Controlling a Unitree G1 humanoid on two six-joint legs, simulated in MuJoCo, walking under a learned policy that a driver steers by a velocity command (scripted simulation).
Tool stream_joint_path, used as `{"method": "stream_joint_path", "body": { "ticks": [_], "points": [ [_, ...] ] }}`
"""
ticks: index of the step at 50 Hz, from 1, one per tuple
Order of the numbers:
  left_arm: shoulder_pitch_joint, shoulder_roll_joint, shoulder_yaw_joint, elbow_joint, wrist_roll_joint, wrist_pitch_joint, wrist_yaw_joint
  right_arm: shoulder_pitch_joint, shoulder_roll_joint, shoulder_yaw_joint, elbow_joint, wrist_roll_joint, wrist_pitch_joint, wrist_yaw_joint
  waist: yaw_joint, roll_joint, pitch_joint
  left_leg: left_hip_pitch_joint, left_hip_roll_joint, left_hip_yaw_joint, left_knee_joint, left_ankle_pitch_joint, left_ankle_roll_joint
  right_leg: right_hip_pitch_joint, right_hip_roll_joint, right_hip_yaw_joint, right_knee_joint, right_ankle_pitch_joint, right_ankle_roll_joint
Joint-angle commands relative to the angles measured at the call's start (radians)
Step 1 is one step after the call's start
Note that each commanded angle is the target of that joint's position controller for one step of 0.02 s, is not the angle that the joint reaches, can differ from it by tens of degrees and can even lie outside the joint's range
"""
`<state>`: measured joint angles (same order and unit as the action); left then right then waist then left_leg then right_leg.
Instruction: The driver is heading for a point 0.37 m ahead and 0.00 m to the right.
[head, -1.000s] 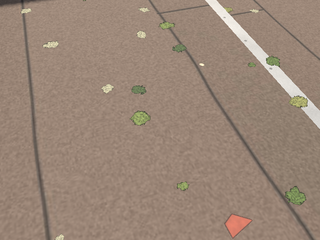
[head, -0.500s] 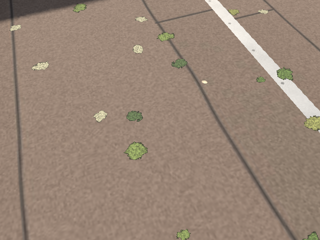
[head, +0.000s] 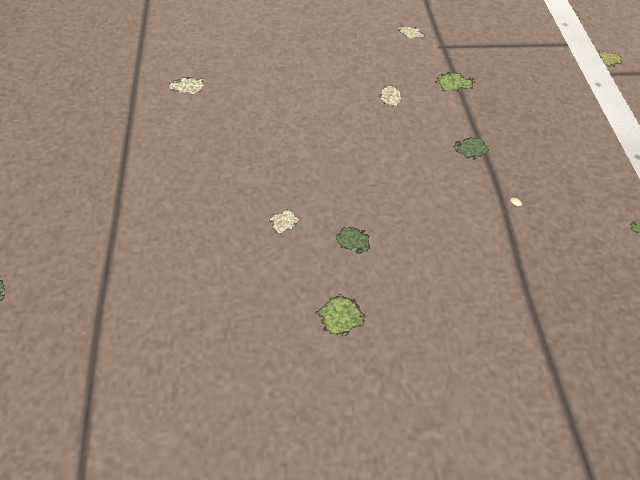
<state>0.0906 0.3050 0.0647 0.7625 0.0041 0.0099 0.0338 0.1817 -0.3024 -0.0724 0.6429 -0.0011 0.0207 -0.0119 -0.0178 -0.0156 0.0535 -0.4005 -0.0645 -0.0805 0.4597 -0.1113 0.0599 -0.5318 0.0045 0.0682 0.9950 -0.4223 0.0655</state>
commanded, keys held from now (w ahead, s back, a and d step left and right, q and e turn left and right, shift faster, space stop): q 0.08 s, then no key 0.24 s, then w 0.52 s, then no key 0.16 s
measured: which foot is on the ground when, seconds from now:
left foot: down 0.00-0.22, up 0.24-0.54, down 0.56-0.96, up 0.98-1.00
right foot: up 0.00-0.20, down 0.22-0.56, up 0.58-0.94, down 0.96-1.00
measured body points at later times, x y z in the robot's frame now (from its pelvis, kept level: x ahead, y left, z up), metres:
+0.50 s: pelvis +0.04 -0.04 +0.01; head +0.05 -0.05 +0.46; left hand +0.08 +0.25 -0.11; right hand +0.22 -0.28 -0.10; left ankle -0.01 +0.09 -0.71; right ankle +0.04 -0.16 -0.74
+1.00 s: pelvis +0.22 -0.04 -0.02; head +0.26 -0.04 +0.43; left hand +0.40 +0.24 -0.10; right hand +0.25 -0.33 -0.15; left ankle +0.00 +0.08 -0.71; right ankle +0.36 -0.12 -0.74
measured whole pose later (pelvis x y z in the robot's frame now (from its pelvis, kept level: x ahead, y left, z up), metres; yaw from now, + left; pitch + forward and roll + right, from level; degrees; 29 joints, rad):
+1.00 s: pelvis +0.22 -0.04 -0.02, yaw +9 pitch +2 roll +1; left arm 0.03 0.29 0.04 0.71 0.01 -0.09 -0.04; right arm 0.43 -0.30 -0.06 0.83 0.00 -0.04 -0.02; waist -0.07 0.00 0.05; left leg -0.02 0.02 -0.05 0.64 -0.53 -0.03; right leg -0.52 -0.01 -0.02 0.58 -0.09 -0.04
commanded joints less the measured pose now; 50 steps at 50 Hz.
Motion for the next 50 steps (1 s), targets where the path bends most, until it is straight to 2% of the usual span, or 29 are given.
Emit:
{"method": "stream_joint_path", "body": {
  "ticks": [1, 4, 8, 10, 11, 12, 13, 14, 16, 18, 20, 23, 25, 27, 28, 29, 30, 31, 32, 35, 38, 40, 42, 44, 46, 47, 48, 49, 50],
  "points": [
    [0.058, 0.065, 0.016, -0.040, -0.001, -0.006, 0.006, -0.018, -0.169, -0.051, -0.079, 0.003, -0.005, -0.021, 0.022, 0.143, -0.199, 0.156, 0.216, -0.268, -0.129, 0.108, 0.171, 0.046, 0.012, 0.012, -0.112, 0.059, 0.019],
    [0.040, 0.071, 0.018, -0.047, -0.005, -0.011, 0.000, -0.025, -0.172, -0.054, -0.087, 0.002, 0.006, -0.025, 0.009, 0.169, -0.189, 0.130, 0.206, -0.323, -0.137, -0.027, 0.158, 0.096, 0.024, 0.022, -0.209, 0.081, 0.016],
    [0.074, 0.076, 0.022, -0.041, -0.009, -0.028, -0.019, -0.031, -0.148, -0.042, -0.088, 0.002, 0.017, -0.020, 0.010, 0.189, -0.188, 0.148, 0.210, -0.362, -0.089, -0.016, 0.137, 0.186, 0.014, -0.003, -0.376, 0.111, -0.015],
    [0.115, 0.078, 0.025, -0.030, 0.002, -0.036, -0.029, -0.013, -0.121, -0.030, -0.078, 0.011, 0.023, -0.022, 0.033, 0.160, -0.171, 0.093, 0.160, -0.330, -0.032, -0.054, 0.080, 0.321, -0.011, -0.013, -0.579, 0.245, -0.058],
    [0.126, 0.140, 0.035, -0.041, 0.025, -0.036, -0.026, 0.024, -0.079, -0.017, -0.075, 0.000, 0.021, -0.021, 0.012, 0.016, -0.165, 0.011, 0.082, -0.244, 0.107, -0.205, 0.018, 0.385, -0.180, 0.150, -0.661, 0.275, -0.117],
    [0.098, 0.203, 0.047, -0.033, 0.047, -0.030, -0.025, 0.010, -0.078, -0.019, -0.109, 0.004, 0.011, -0.019, -0.028, -0.248, -0.095, -0.111, -0.062, -0.068, 0.230, -0.403, -0.034, 0.321, -0.325, 0.360, -0.718, 0.362, -0.262],
    [0.060, 0.147, 0.034, -0.063, 0.053, -0.037, -0.023, -0.009, -0.147, -0.038, -0.097, -0.012, 0.001, -0.022, 0.011, -0.220, -0.091, -0.096, -0.024, -0.093, 0.436, -0.482, -0.075, 0.268, -0.380, 0.421, -0.736, 0.385, -0.340],
    [0.037, 0.134, 0.030, -0.071, 0.039, -0.041, -0.018, 0.000, -0.176, -0.054, -0.079, -0.001, 0.000, -0.020, 0.005, -0.163, -0.086, -0.112, -0.029, -0.101, 0.553, -0.452, -0.088, 0.279, -0.346, 0.364, -0.719, 0.404, -0.331],
    [0.005, 0.107, 0.022, -0.069, 0.003, -0.044, -0.013, 0.036, -0.133, -0.049, -0.040, -0.003, 0.015, -0.026, -0.008, -0.114, -0.078, -0.139, -0.016, -0.112, 0.628, -0.376, -0.121, 0.330, -0.272, 0.254, -0.675, 0.444, -0.273],
    [0.055, 0.063, 0.005, -0.041, -0.005, -0.039, -0.012, 0.040, -0.056, -0.021, -0.027, -0.001, 0.019, -0.019, 0.007, -0.117, -0.094, -0.121, 0.017, -0.057, 0.529, -0.294, -0.138, 0.371, -0.207, 0.187, -0.712, 0.207, -0.245],
    [0.105, 0.110, 0.019, -0.023, -0.012, -0.024, -0.006, -0.044, -0.044, -0.007, -0.049, 0.008, 0.005, -0.007, 0.063, -0.192, -0.057, -0.118, 0.036, 0.052, 0.395, -0.286, -0.142, 0.399, -0.188, 0.196, -0.762, 0.010, -0.241],
    [0.167, 0.161, 0.032, -0.009, -0.013, -0.019, -0.002, -0.095, -0.048, -0.002, -0.058, 0.021, -0.024, 0.000, 0.098, -0.185, -0.036, -0.021, 0.038, 0.093, 0.193, -0.349, -0.112, 0.393, -0.217, 0.219, -0.770, -0.014, -0.260],
    [0.170, 0.169, 0.034, -0.003, -0.027, -0.020, -0.007, -0.043, -0.055, -0.005, -0.027, 0.023, -0.044, 0.004, 0.071, -0.159, -0.029, 0.100, 0.029, 0.114, 0.022, -0.244, -0.071, 0.349, -0.219, 0.216, -0.762, -0.011, -0.268],
    [0.156, 0.141, 0.024, 0.000, -0.034, -0.025, -0.014, 0.041, -0.055, -0.010, 0.020, 0.021, -0.058, 0.006, 0.019, -0.127, -0.039, 0.303, 0.029, 0.116, -0.130, -0.107, -0.025, 0.245, -0.191, 0.183, -0.713, 0.037, -0.240],
    [0.130, 0.088, 0.007, -0.008, -0.024, -0.037, -0.021, 0.124, -0.072, -0.015, 0.039, 0.022, -0.062, 0.000, -0.022, -0.095, -0.090, 0.463, 0.095, 0.041, -0.124, -0.111, 0.000, 0.148, -0.159, 0.142, -0.629, 0.052, -0.197],
    [0.078, -0.003, -0.020, -0.035, -0.001, -0.055, -0.035, 0.245, -0.124, -0.025, 0.063, 0.016, -0.061, -0.009, -0.064, 0.084, -0.153, 0.628, 0.263, -0.169, -0.137, -0.092, 0.043, -0.012, -0.063, 0.011, -0.349, 0.008, -0.130],
    [0.029, 0.031, -0.011, -0.094, -0.020, -0.079, -0.035, 0.269, -0.233, -0.058, 0.076, 0.007, -0.060, 0.003, -0.073, 0.292, -0.093, 0.594, 0.427, -0.436, -0.225, -0.279, 0.179, -0.215, 0.005, -0.092, -0.208, -0.113, -0.098],
    [-0.011, 0.114, 0.013, -0.093, -0.033, -0.091, -0.035, 0.257, -0.173, -0.044, 0.070, 0.005, -0.074, 0.006, -0.090, 0.196, -0.004, 0.559, 0.445, -0.491, -0.273, -0.385, 0.229, -0.312, -0.056, -0.038, -0.042, -0.144, -0.091],
    [0.004, 0.128, 0.021, -0.084, -0.043, -0.096, -0.044, 0.233, -0.126, -0.027, 0.071, 0.002, -0.085, 0.005, -0.067, 0.172, 0.034, 0.550, 0.411, -0.440, -0.287, -0.421, 0.209, -0.363, -0.082, -0.015, 0.022, -0.073, -0.103],
    [0.011, 0.091, 0.016, -0.065, -0.024, -0.105, -0.063, 0.177, -0.102, -0.014, 0.062, 0.007, -0.091, 0.007, -0.034, 0.133, 0.063, 0.506, 0.336, -0.273, -0.330, -0.202, 0.163, -0.372, -0.125, -0.026, 0.007, 0.118, -0.094],
    [-0.030, 0.035, -0.006, -0.076, -0.014, -0.109, -0.079, 0.165, -0.109, -0.016, 0.063, 0.008, -0.086, 0.004, -0.036, 0.120, 0.041, 0.399, 0.260, -0.103, -0.342, 0.007, 0.143, -0.230, -0.098, -0.080, -0.165, 0.282, -0.052],
    [-0.083, 0.016, -0.018, -0.097, -0.017, -0.108, -0.084, 0.189, -0.130, -0.021, 0.075, 0.012, -0.086, 0.003, -0.052, 0.127, 0.042, 0.322, 0.240, -0.044, -0.342, 0.044, 0.130, -0.111, -0.070, -0.098, -0.301, 0.375, -0.042],
    [-0.116, 0.030, -0.019, -0.115, -0.023, -0.105, -0.089, 0.222, -0.153, -0.028, 0.093, 0.019, -0.090, 0.003, -0.056, 0.131, 0.052, 0.296, 0.269, -0.046, -0.350, 0.030, 0.127, -0.037, -0.053, -0.097, -0.371, 0.418, -0.051],
    [-0.112, 0.057, -0.011, -0.123, -0.020, -0.104, -0.091, 0.218, -0.158, -0.031, 0.109, 0.022, -0.087, 0.001, -0.032, 0.131, 0.063, 0.326, 0.290, -0.040, -0.308, 0.153, 0.104, -0.001, -0.041, -0.079, -0.429, 0.425, -0.076],
    [-0.034, 0.094, 0.007, -0.106, -0.009, -0.106, -0.088, 0.201, -0.170, -0.035, 0.116, 0.021, -0.078, -0.005, 0.022, 0.139, 0.000, 0.377, 0.285, -0.017, -0.185, 0.403, 0.064, 0.113, -0.011, -0.088, -0.458, 0.419, -0.108],
    [0.073, 0.120, 0.023, -0.072, -0.001, -0.105, -0.081, 0.188, -0.164, -0.032, 0.114, 0.020, -0.073, -0.008, 0.078, 0.130, -0.077, 0.367, 0.248, 0.010, -0.054, 0.542, 0.034, 0.261, 0.019, -0.110, -0.471, 0.449, -0.131],
    [0.183, 0.151, 0.036, -0.042, 0.004, -0.103, -0.071, 0.201, -0.138, -0.021, 0.112, 0.013, -0.071, -0.011, 0.128, 0.106, -0.161, 0.295, 0.195, 0.040, 0.118, 0.518, -0.008, 0.448, -0.008, -0.098, -0.479, 0.576, -0.155],
    [0.284, 0.243, 0.050, -0.035, 0.024, -0.098, -0.061, 0.281, -0.065, 0.005, 0.090, -0.024, -0.073, -0.012, 0.117, -0.100, -0.326, 0.068, 0.101, 0.073, 0.448, 0.105, -0.068, 0.766, -0.243, 0.153, -0.416, 0.861, -0.244],
    [0.296, 0.256, 0.044, -0.026, 0.023, -0.088, -0.068, 0.445, 0.009, 0.027, 0.128, -0.001, -0.077, -0.009, 0.060, -0.320, -0.508, -0.093, -0.033, -0.021, 0.760, -0.579, -0.110, 0.905, -0.442, 0.533, -0.543, 0.837, -0.406]
  ]
}}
